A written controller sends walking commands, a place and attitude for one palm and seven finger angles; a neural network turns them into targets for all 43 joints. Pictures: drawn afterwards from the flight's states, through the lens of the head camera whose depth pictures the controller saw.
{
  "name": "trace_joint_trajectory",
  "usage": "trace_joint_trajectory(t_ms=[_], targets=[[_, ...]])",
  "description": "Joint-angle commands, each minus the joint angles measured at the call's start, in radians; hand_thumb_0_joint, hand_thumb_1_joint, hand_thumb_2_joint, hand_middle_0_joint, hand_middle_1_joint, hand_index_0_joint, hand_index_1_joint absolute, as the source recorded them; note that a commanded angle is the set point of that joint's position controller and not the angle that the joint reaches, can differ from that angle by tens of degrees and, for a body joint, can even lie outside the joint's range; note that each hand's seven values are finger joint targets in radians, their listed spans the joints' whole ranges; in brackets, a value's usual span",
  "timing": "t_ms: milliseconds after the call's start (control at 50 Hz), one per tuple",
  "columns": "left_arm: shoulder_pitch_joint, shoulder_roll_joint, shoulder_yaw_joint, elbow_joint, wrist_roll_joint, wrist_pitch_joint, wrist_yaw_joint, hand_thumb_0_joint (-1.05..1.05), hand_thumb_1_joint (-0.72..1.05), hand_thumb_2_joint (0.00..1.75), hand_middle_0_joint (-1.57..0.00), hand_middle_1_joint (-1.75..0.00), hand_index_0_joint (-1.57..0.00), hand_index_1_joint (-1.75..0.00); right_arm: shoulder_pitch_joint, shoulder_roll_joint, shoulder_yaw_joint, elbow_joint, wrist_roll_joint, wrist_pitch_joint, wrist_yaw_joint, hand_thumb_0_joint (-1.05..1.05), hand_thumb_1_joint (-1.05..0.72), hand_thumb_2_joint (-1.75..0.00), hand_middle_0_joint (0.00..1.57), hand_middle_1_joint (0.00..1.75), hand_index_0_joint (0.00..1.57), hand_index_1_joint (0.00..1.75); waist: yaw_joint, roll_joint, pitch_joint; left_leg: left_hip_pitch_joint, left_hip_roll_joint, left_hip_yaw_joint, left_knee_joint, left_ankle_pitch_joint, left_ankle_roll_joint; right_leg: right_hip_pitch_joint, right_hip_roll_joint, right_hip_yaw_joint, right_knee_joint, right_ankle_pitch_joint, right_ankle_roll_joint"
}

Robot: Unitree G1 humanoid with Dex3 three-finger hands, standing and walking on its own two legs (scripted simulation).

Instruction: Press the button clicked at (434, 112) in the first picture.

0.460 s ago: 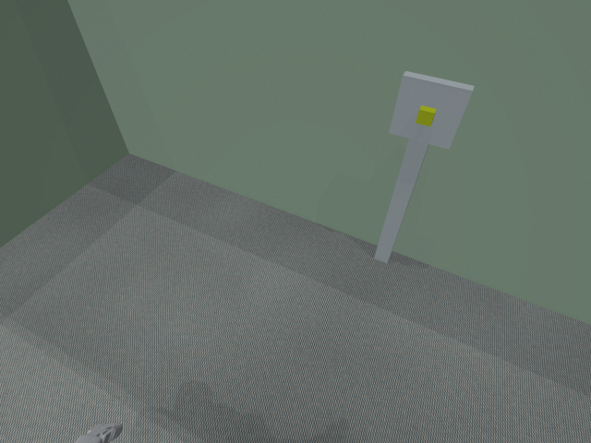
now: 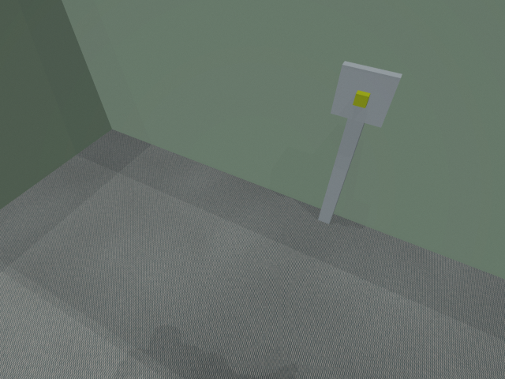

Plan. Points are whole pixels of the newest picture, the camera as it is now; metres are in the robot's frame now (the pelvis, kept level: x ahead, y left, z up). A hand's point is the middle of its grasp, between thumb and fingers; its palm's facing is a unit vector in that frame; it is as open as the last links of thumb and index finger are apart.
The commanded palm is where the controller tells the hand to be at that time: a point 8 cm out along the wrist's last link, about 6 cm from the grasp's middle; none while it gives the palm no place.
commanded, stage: stand and wait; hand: left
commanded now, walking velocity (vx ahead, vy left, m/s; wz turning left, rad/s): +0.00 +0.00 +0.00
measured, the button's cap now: (361, 98) +0.96 -0.30 -0.05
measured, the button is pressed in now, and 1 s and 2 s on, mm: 0 0 0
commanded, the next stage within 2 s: look at it before walking up in 0.44 s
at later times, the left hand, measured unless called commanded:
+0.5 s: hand out of the picture +0.07 +0.24 -0.15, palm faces -0.02 -0.94 -0.33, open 7.3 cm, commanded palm none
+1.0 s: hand out of the picture +0.07 +0.24 -0.15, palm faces -0.02 -0.94 -0.33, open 7.3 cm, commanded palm none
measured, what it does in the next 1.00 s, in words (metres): stands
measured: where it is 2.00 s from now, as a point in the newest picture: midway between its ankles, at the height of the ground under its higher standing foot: outside the picture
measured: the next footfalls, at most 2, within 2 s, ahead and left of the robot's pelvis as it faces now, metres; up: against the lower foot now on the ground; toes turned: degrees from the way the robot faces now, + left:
none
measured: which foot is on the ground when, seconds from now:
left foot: down 0.00-1.00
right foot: down 0.00-1.00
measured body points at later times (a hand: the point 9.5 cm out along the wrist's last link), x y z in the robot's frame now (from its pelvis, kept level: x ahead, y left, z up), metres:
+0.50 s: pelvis -0.01 -0.01 +0.00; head -0.01 -0.01 +0.45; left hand +0.07 +0.29 -0.13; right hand +0.06 -0.30 -0.13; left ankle +0.00 +0.11 -0.74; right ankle +0.01 -0.13 -0.74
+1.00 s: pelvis +0.00 -0.01 +0.00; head +0.00 -0.01 +0.45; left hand +0.07 +0.29 -0.13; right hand +0.08 -0.30 -0.13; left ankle +0.00 +0.11 -0.74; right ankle +0.01 -0.13 -0.74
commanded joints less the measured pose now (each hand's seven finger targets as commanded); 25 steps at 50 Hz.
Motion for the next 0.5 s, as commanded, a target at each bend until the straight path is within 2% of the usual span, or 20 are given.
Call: trace_joint_trajectory(t_ms=[0, 160, 340, 480], targets=[[-0.062, 0.207, 0.043, -0.064, -0.001, -0.034, 0.018, 0.00, 0.90, 0.90, -0.20, -0.30, -0.20, -0.30, -0.067, -0.205, -0.047, -0.058, 0.006, -0.025, -0.013, 0.00, -0.90, -0.90, 0.20, 0.30, 0.20, 0.30, -0.008, 0.003, -0.079, 0.006, 0.123, -0.100, -0.081, 0.134, 0.027, 0.015, -0.097, 0.090, -0.086, 0.118, -0.046], [-0.060, 0.213, 0.042, -0.038, -0.001, -0.035, 0.018, 0.00, 0.90, 0.90, -0.20, -0.30, -0.20, -0.30, -0.053, -0.209, -0.044, -0.025, 0.007, -0.024, -0.012, 0.00, -0.90, -0.90, 0.20, 0.30, 0.20, 0.30, -0.009, 0.000, -0.058, -0.002, 0.127, -0.106, -0.103, 0.107, 0.022, 0.014, -0.096, 0.100, -0.108, 0.088, -0.048], [-0.062, 0.214, 0.043, -0.030, 0.002, -0.034, 0.016, 0.00, 0.90, 0.90, -0.20, -0.30, -0.20, -0.30, -0.042, -0.207, -0.044, -0.009, 0.006, -0.021, -0.010, 0.00, -0.90, -0.90, 0.20, 0.30, 0.20, 0.30, -0.008, -0.009, -0.030, -0.023, 0.121, -0.111, -0.120, 0.042, 0.019, -0.011, -0.096, 0.115, -0.139, -0.012, -0.049], [-0.068, 0.214, 0.044, -0.031, 0.001, -0.035, 0.015, 0.00, 0.90, 0.90, -0.20, -0.30, -0.20, -0.30, -0.034, -0.206, -0.042, -0.005, 0.007, -0.024, -0.010, 0.00, -0.90, -0.90, 0.20, 0.30, 0.20, 0.30, -0.010, -0.006, -0.039, -0.018, 0.124, -0.112, -0.119, 0.070, 0.017, -0.005, -0.095, 0.114, -0.136, 0.018, -0.049]])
